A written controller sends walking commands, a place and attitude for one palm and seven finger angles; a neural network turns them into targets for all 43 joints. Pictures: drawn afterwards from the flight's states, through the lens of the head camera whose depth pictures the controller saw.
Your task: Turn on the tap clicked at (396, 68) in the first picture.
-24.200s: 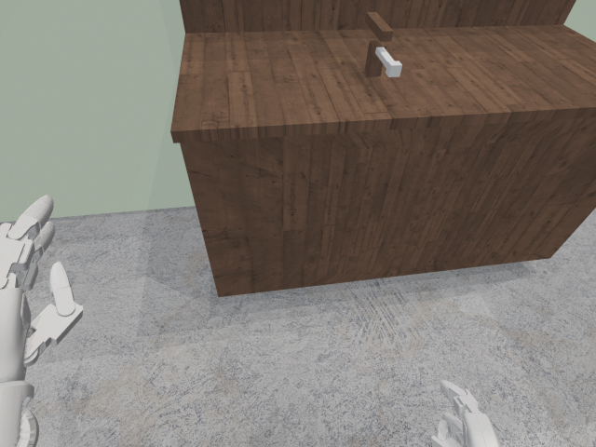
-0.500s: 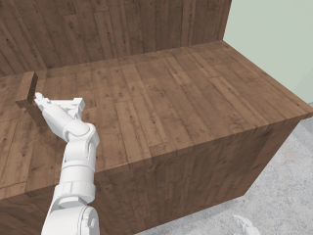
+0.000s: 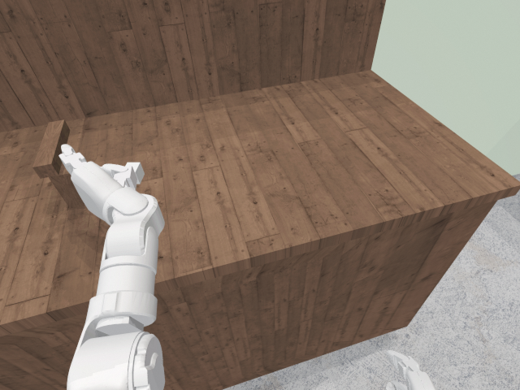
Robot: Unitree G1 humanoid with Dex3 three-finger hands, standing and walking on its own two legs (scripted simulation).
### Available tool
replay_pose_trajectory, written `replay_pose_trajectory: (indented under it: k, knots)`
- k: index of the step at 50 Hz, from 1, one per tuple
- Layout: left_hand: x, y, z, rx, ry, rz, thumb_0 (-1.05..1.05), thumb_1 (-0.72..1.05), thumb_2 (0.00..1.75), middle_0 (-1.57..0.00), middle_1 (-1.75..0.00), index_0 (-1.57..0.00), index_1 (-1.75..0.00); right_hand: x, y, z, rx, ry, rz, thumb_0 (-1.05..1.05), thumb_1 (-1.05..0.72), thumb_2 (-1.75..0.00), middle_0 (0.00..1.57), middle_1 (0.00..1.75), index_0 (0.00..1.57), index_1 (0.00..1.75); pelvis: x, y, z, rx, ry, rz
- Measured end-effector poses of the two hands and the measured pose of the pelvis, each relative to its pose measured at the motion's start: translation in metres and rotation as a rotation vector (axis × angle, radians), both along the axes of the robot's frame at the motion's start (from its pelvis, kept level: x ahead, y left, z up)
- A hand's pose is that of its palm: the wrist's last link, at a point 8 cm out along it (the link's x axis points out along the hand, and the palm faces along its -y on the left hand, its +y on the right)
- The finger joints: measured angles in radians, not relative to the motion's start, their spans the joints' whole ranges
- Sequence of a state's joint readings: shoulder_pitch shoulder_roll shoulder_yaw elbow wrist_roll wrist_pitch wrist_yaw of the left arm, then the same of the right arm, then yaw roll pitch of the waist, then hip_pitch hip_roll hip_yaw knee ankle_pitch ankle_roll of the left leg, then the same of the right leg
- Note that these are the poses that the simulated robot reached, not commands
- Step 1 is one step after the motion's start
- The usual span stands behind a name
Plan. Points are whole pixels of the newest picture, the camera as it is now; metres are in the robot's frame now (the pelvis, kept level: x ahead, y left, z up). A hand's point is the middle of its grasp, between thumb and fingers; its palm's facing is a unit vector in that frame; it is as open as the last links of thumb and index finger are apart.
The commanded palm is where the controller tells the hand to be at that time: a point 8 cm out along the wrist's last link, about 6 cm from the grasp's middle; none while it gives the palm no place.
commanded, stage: lift the hand up off the lever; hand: left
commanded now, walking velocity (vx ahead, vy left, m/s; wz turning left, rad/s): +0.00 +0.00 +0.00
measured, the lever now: (133, 173) +0.44 +0.27 +0.11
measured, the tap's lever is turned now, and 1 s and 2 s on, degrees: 71 71 71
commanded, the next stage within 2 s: draw the hand back beside the body in 0.90 s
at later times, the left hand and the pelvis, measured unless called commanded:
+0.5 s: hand (127, 167) +0.38 +0.23 +0.18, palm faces +0.82 -0.57 -0.03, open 7.8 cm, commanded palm +0.33 +0.25 +0.18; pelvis +0.00 +0.00 +0.00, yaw +0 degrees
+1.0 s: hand (126, 162) +0.39 +0.24 +0.18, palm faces +0.81 -0.59 -0.03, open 7.8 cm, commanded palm +0.33 +0.25 +0.19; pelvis +0.01 +0.00 +0.01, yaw -1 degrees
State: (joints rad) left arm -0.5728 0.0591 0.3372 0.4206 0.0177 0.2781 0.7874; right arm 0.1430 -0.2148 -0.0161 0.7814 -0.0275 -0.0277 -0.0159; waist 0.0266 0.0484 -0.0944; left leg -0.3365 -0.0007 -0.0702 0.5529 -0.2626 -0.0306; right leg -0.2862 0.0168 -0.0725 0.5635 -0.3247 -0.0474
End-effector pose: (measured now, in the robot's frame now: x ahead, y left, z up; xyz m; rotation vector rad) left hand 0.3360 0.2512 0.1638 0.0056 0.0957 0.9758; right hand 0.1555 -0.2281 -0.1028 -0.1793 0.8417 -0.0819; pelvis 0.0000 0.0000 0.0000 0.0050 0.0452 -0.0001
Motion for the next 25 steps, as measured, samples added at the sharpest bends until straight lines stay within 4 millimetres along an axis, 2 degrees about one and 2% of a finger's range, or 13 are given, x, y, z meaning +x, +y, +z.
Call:
replay_pose_trajectory:
  k: [10, 18, 25]
  knots:
    - [-0.006, -0.003, 0.006, -0.012, -0.003, -0.008, 0.01, 0.9, 0.9, -0.15, -0.15, -0.15, -0.15, -0.003, -0.002, 0.002, 0.007, -0.007, -0.013, 0.01, -0.91, -0.9, 0.2, 0.3, 0.2, 0.3, -0.001, -0.001, 0.002, 0.002, -0.019, -0.007]
    - [-0.012, -0.004, 0.015, -0.003, -0.021, -0.013, 0.01, 0.9, 0.9, -0.15, -0.15, -0.15, -0.15, 0.009, 0.001, 0.008, 0.009, -0.044, 0.007, 0.01, -0.91, -0.9, 0.2, 0.3, 0.2, 0.3, -0.004, -0.002, 0.003, 0.002, -0.03, -0.004]
    - [-0.009, -0.003, 0.019, -0.015, -0.007, -0.016, 0.01, 0.9, 0.9, -0.15, -0.15, -0.15, -0.15, 0.02, 0.007, 0.014, 0.011, -0.072, 0.023, 0.01, -0.91, -0.9, 0.2, 0.3, 0.2, 0.3, -0.004, -0.002, 0.004, 0.002, -0.031, -0.003]
